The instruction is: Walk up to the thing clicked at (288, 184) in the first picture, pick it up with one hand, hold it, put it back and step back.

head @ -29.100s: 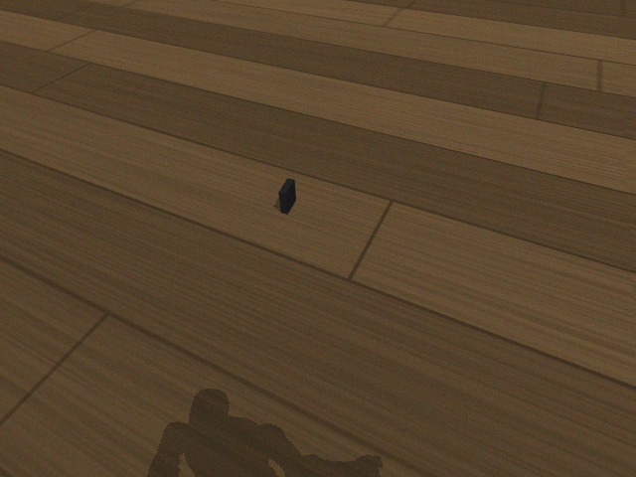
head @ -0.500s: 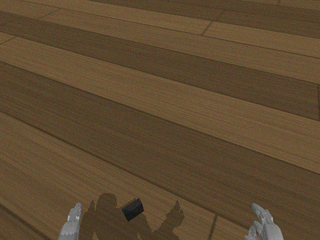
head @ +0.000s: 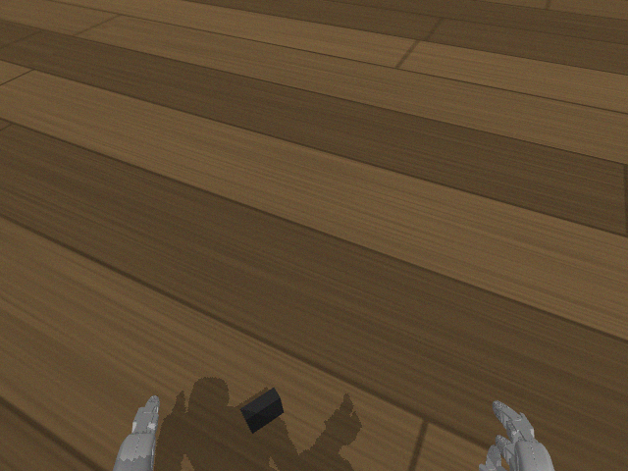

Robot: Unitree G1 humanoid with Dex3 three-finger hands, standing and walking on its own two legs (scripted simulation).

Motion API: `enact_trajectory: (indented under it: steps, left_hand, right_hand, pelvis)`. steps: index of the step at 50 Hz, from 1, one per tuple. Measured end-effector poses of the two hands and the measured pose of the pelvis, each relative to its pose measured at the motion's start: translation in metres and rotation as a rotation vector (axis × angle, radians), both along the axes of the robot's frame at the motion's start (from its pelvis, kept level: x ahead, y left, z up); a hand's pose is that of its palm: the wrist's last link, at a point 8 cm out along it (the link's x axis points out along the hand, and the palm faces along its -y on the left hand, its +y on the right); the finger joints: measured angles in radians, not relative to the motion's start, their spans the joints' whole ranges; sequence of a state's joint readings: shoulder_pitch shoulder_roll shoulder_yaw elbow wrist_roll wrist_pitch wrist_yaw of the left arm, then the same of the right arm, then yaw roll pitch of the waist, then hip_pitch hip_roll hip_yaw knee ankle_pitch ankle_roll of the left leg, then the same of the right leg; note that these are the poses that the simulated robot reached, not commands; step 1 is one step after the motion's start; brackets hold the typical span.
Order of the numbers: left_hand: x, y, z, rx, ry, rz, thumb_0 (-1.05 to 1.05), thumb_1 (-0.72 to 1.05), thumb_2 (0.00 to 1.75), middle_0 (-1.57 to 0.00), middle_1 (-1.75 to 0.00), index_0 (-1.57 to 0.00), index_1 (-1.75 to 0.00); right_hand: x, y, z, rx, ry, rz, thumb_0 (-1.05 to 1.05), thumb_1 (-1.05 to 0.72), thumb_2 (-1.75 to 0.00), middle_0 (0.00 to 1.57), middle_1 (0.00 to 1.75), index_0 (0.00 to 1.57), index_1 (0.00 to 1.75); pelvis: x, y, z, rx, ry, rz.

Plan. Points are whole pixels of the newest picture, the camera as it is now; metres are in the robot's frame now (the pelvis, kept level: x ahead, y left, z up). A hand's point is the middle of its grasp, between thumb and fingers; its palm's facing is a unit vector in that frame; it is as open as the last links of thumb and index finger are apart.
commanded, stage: home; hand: left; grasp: from the side
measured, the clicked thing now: (263, 410) +0.43 +0.18 -0.66
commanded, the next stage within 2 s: stand in 0.22 s
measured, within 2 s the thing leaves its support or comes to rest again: neither
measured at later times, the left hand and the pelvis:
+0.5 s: hand (184, 464) +0.17 +0.18 -0.06, palm faces +0.11 -0.95 -0.29, open 15.9 cm; pelvis +0.01 +0.00 +0.00, yaw +0 degrees
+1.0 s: hand out of the picture +0.09 +0.25 -0.11, palm faces -0.01 -0.94 -0.35, open 7.5 cm; pelvis +0.00 +0.01 +0.03, yaw +0 degrees
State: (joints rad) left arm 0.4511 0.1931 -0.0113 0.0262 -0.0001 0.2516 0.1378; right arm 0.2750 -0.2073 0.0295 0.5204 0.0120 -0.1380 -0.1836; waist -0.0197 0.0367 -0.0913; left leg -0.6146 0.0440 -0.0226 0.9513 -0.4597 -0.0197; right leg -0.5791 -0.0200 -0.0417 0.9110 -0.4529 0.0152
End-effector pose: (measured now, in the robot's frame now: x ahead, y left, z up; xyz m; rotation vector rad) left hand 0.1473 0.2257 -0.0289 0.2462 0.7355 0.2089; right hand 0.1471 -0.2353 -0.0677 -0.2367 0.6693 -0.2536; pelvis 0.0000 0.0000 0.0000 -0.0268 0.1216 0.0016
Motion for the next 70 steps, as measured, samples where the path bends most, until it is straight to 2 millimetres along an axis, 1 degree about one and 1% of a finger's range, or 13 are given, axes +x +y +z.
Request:
enact_trajectory:
  steps: [18, 21, 26, 32, 33, 36, 38, 41, 47, 53, 59, 64, 70]
  left_hand:
    - [0.003, 0.002, 0.000, -0.003, -0.002, 0.002, -0.01, -0.52, 0.06, -0.06, -0.06, -0.05, -0.06]
    - [0.005, 0.003, 0.001, 0.001, -0.006, 0.003, -0.01, -0.48, 0.10, -0.09, -0.10, -0.08, -0.10]
    - [0.006, 0.003, 0.001, 0.001, -0.010, 0.001, -0.01, -0.28, 0.30, -0.15, -0.20, -0.14, -0.20]
    - [0.004, 0.001, 0.001, -0.005, -0.008, 0.003, 0.00, 0.10, 0.63, -0.18, -0.27, -0.18, -0.27]
    - [0.005, 0.002, -0.002, 0.007, -0.012, -0.020, 0.00, 0.17, 0.67, -0.19, -0.28, -0.19, -0.27]
    - [0.004, 0.012, -0.019, 0.038, 0.037, -0.094, 0.00, 0.39, 0.77, -0.19, -0.29, -0.19, -0.29]
    - [-0.002, 0.022, -0.029, 0.040, 0.085, -0.103, 0.00, 0.53, 0.81, -0.20, -0.29, -0.20, -0.29]
    - [-0.016, 0.038, -0.038, 0.041, 0.153, -0.085, 0.00, 0.68, 0.85, -0.20, -0.30, -0.20, -0.30]
    - [-0.050, 0.063, -0.046, 0.050, 0.277, -0.029, 0.01, 0.84, 0.88, -0.20, -0.30, -0.20, -0.30]
    - [-0.080, 0.075, -0.047, 0.039, 0.377, 0.013, 0.01, 0.89, 0.89, -0.20, -0.30, -0.20, -0.30]
    - [-0.103, 0.078, -0.046, 0.022, 0.459, 0.041, 0.01, 0.90, 0.89, -0.20, -0.30, -0.20, -0.30]
    - [-0.114, 0.079, -0.044, 0.016, 0.498, 0.056, 0.01, 0.90, 0.90, -0.20, -0.30, -0.20, -0.30]
    - [-0.118, 0.080, -0.041, 0.020, 0.516, 0.062, 0.01, 0.91, 0.90, -0.20, -0.30, -0.20, -0.30]
  right_hand:
    - [0.006, 0.001, 0.001, -0.006, 0.002, 0.001, 0.01, -0.90, -0.90, 0.21, 0.30, 0.21, 0.30]
    - [0.007, 0.002, 0.001, -0.004, 0.001, 0.004, 0.01, -0.90, -0.90, 0.21, 0.30, 0.21, 0.30]
    - [0.008, 0.003, 0.001, -0.002, 0.001, 0.008, 0.01, -0.90, -0.90, 0.21, 0.30, 0.21, 0.30]
    - [0.008, 0.002, 0.002, -0.002, 0.004, 0.009, 0.01, -0.90, -0.90, 0.21, 0.30, 0.21, 0.30]
    - [0.007, 0.001, 0.000, -0.015, 0.023, 0.034, 0.01, -0.90, -0.90, 0.21, 0.30, 0.21, 0.30]
    - [0.001, -0.005, -0.011, -0.042, 0.167, 0.129, 0.01, -0.90, -0.90, 0.21, 0.30, 0.21, 0.30]
    - [-0.006, -0.013, -0.014, -0.040, 0.239, 0.138, 0.01, -0.90, -0.90, 0.21, 0.30, 0.21, 0.30]
    - [-0.020, -0.025, -0.013, -0.031, 0.299, 0.111, 0.01, -0.90, -0.90, 0.21, 0.30, 0.21, 0.30]
    - [-0.050, -0.041, -0.008, -0.042, 0.393, 0.047, 0.01, -0.90, -0.90, 0.21, 0.30, 0.21, 0.30]
    - [-0.074, -0.038, -0.005, -0.030, 0.480, 0.024, 0.01, -0.91, -0.90, 0.20, 0.30, 0.21, 0.30]
    - [-0.085, -0.026, -0.005, 0.002, 0.530, 0.023, 0.01, -0.91, -0.90, 0.20, 0.30, 0.21, 0.30]
    - [-0.087, -0.020, -0.006, 0.020, 0.541, 0.023, 0.01, -0.90, -0.90, 0.21, 0.30, 0.21, 0.30]
    - [-0.088, -0.021, -0.005, 0.026, 0.548, 0.019, 0.01, -0.90, -0.90, 0.21, 0.30, 0.21, 0.30]
  pelvis:
    - [0.005, 0.002, 0.000, -0.002, 0.004, 0.001]
    - [0.006, 0.002, 0.000, -0.002, 0.002, 0.001]
    - [0.006, 0.002, 0.001, -0.002, 0.004, 0.002]
    - [0.005, 0.001, 0.001, -0.002, 0.002, 0.001]
    - [0.004, 0.001, 0.002, 0.001, -0.012, 0.002]
    - [0.001, 0.001, 0.006, 0.018, -0.055, 0.002]
    - [-0.001, 0.001, 0.009, 0.025, -0.074, 0.003]
    - [-0.001, 0.002, 0.014, 0.030, -0.095, 0.003]
    - [-0.002, 0.008, 0.025, 0.028, -0.131, 0.006]
    - [-0.004, 0.014, 0.036, 0.022, -0.152, 0.009]
    - [-0.005, 0.017, 0.046, 0.024, -0.169, 0.009]
    - [-0.006, 0.019, 0.051, 0.027, -0.184, 0.010]
    - [-0.009, 0.019, 0.054, 0.030, -0.191, 0.013]
